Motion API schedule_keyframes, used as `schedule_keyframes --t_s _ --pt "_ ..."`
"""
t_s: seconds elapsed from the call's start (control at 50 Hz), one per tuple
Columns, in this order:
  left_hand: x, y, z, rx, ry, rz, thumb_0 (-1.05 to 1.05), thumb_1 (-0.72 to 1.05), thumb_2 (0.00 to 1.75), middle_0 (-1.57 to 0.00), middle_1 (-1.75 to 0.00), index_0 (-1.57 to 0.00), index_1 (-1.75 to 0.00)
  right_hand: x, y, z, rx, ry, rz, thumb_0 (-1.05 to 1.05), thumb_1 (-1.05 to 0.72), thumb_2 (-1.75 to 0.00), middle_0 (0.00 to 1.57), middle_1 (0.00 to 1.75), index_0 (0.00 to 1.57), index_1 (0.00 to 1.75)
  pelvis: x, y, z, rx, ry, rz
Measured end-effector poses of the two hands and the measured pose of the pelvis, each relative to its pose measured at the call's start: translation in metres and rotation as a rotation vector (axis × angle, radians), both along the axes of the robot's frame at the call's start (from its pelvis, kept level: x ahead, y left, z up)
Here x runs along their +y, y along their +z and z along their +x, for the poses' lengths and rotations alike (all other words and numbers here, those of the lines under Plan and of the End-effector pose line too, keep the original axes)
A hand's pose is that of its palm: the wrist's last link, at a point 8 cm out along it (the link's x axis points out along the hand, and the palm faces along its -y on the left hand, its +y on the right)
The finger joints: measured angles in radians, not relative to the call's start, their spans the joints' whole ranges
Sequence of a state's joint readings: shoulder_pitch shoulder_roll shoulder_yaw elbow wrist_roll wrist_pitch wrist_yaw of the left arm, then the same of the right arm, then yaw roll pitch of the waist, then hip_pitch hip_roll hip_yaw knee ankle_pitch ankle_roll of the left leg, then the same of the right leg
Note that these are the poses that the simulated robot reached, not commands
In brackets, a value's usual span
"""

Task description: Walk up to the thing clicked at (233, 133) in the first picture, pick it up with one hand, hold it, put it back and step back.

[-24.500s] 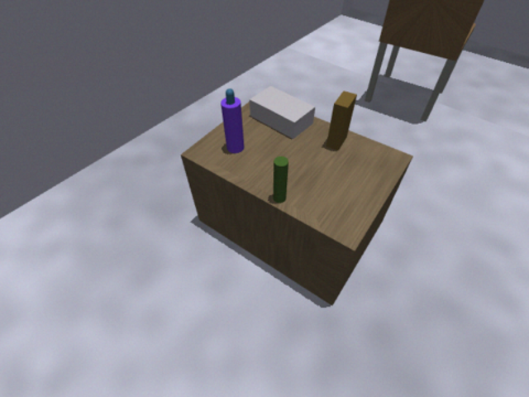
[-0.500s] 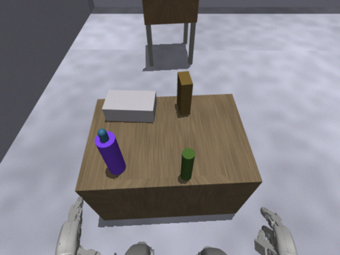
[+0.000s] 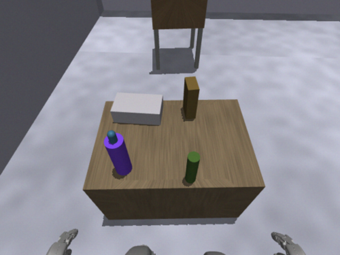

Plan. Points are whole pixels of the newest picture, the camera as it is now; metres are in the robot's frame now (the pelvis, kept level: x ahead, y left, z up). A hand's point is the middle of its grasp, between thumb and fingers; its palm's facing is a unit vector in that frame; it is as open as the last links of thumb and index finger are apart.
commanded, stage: stand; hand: left
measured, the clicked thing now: (118, 152) +0.47 +0.22 -0.18
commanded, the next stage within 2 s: none
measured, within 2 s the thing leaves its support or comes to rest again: neither
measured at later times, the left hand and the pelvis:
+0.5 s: hand out of the picture +0.05 +0.25 -0.12, palm faces +0.00 -0.94 -0.34, open 7.4 cm; pelvis +0.00 +0.00 +0.04, yaw +1 degrees
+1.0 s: hand out of the picture +0.05 +0.25 -0.12, palm faces +0.00 -0.94 -0.34, open 7.4 cm; pelvis +0.00 +0.00 +0.04, yaw +1 degrees
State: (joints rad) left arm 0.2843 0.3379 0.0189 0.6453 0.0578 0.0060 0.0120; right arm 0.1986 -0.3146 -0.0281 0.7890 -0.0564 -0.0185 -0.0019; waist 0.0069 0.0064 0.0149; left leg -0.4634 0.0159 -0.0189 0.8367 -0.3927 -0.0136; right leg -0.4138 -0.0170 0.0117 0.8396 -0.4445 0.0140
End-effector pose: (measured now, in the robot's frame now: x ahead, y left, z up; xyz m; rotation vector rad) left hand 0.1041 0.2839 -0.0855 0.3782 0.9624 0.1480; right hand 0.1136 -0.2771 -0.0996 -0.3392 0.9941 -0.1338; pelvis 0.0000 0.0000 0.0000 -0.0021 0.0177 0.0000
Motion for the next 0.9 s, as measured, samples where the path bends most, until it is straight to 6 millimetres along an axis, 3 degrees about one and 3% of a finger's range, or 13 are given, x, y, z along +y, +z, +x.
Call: schedule_keyframes --t_s 0.1,0.2,0.32,0.72,0.9 --pt "0.013 -0.005 -0.027 0.113 0.065 0.013 -0.01 0.24 0.72 -0.19 -0.27 -0.20 -0.28 -0.010 0.000 -0.019 0.091 -0.036 -0.014 0.01 -0.90 -0.90 0.20 0.30 0.20 0.30 0.001 0.008 0.005 -0.017 0.005 -0.001" --pt "0.015 -0.007 -0.045 0.182 0.110 0.008 0.00 0.58 0.83 -0.20 -0.29 -0.20 -0.29 -0.010 0.000 -0.030 0.149 -0.056 -0.010 0.01 -0.90 -0.90 0.20 0.30 0.20 0.30 0.000 0.016 0.007 -0.036 0.010 -0.002" --pt "0.010 -0.004 -0.055 0.222 0.136 -0.010 0.00 0.80 0.88 -0.20 -0.30 -0.21 -0.30 -0.004 0.003 -0.036 0.177 -0.062 0.009 0.01 -0.90 -0.90 0.20 0.30 0.20 0.30 0.000 0.025 0.005 -0.059 0.015 -0.003" --pt "0.012 0.005 -0.067 0.284 0.161 -0.026 0.00 0.90 0.90 -0.20 -0.30 -0.21 -0.30 -0.009 0.014 -0.060 0.253 -0.091 0.010 0.01 -0.90 -0.90 0.20 0.30 0.20 0.30 0.000 0.042 -0.004 -0.086 0.023 -0.004" --pt "0.013 0.005 -0.066 0.304 0.167 -0.028 0.00 0.90 0.90 -0.20 -0.30 -0.21 -0.30 -0.010 0.015 -0.060 0.271 -0.095 0.005 0.01 -0.90 -0.90 0.20 0.30 0.20 0.30 0.001 0.043 -0.001 -0.082 0.022 -0.004"
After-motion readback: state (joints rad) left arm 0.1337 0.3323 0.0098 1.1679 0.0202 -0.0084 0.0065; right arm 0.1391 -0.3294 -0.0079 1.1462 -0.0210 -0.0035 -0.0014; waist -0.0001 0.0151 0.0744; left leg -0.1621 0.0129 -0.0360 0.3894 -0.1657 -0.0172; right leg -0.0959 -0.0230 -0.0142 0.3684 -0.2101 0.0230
